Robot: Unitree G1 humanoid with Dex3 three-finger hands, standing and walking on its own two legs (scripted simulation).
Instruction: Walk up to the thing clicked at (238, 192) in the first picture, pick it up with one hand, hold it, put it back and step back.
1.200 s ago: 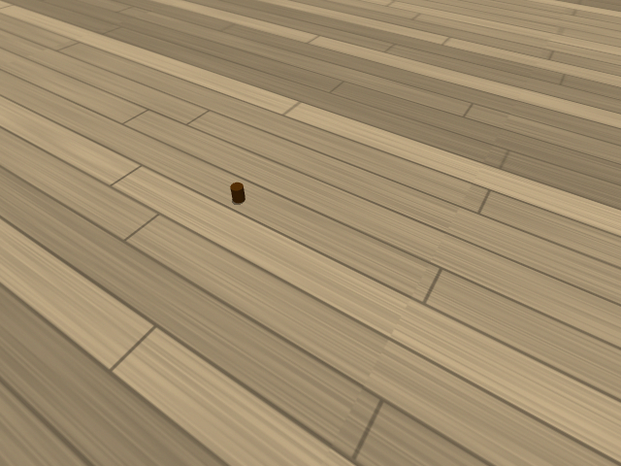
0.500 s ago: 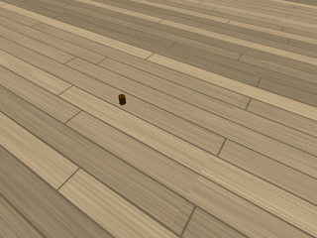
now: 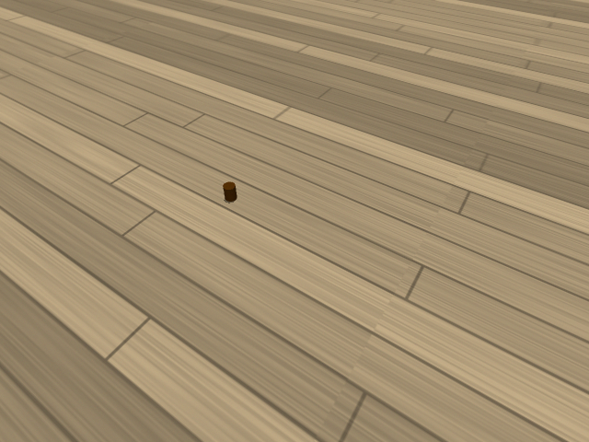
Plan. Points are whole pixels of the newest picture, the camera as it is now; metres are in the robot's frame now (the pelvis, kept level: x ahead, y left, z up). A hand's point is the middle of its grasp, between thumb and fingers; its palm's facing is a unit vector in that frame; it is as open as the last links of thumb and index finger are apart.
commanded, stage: walk up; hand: left
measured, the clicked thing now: (230, 191) +1.42 +0.34 -0.74
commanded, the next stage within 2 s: none
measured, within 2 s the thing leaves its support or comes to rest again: neither
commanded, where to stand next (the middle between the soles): +1.04 +0.07 m, yaw +4 degrees
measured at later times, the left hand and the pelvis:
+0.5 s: hand (71, 422) +0.21 +0.36 -0.15, palm faces -0.02 -0.95 -0.32, open 7.4 cm; pelvis +0.15 +0.08 +0.00, yaw +2 degrees
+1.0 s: hand (141, 286) +0.45 +0.32 -0.13, palm faces +0.03 -0.93 -0.36, open 7.4 cm; pelvis +0.39 +0.05 -0.01, yaw +3 degrees
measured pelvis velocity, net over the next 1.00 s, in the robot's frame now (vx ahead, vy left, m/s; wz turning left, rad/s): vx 0.39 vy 0.05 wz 0.06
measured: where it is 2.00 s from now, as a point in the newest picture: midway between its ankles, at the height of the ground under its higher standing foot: (282, 301)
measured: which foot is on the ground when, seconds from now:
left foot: down 0.00-0.00, up 0.02-0.20, down 0.22-0.74, up 0.76-1.00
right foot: down 0.00-0.26, up 0.28-0.68, down 0.70-1.00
